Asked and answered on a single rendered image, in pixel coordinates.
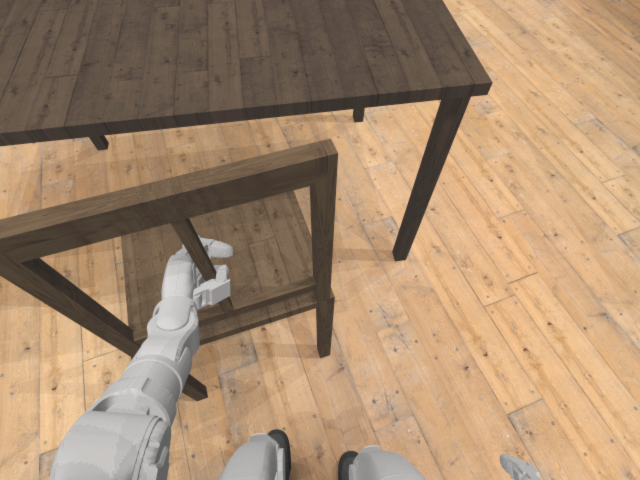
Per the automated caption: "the robot left upper arm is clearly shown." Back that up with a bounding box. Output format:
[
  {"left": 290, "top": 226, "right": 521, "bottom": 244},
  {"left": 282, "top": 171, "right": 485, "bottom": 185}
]
[{"left": 54, "top": 411, "right": 171, "bottom": 480}]

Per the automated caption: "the chair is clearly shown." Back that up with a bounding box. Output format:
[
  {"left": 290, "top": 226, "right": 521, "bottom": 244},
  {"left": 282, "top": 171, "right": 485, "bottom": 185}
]
[{"left": 0, "top": 138, "right": 338, "bottom": 401}]

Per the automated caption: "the table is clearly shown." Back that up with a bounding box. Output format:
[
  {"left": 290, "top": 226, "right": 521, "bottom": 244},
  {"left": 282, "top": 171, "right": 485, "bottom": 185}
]
[{"left": 0, "top": 0, "right": 493, "bottom": 261}]

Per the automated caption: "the robot left shin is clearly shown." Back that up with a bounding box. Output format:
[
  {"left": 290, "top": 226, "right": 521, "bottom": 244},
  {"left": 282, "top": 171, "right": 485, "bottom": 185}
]
[{"left": 249, "top": 433, "right": 278, "bottom": 445}]

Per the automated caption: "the right robot hand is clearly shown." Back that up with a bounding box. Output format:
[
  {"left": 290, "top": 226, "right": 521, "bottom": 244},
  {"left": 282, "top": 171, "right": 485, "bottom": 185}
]
[{"left": 500, "top": 454, "right": 541, "bottom": 480}]

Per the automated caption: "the left robot forearm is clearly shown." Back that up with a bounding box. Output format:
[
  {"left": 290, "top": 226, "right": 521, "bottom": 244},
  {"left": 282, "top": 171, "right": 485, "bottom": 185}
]
[{"left": 49, "top": 296, "right": 200, "bottom": 480}]

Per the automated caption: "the left robot hand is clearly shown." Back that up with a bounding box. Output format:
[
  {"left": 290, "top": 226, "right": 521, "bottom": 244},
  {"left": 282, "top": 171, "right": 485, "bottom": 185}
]
[{"left": 161, "top": 236, "right": 233, "bottom": 310}]

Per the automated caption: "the right robot foot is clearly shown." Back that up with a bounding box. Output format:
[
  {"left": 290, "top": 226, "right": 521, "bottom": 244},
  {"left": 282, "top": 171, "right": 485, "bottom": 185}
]
[{"left": 338, "top": 451, "right": 358, "bottom": 480}]

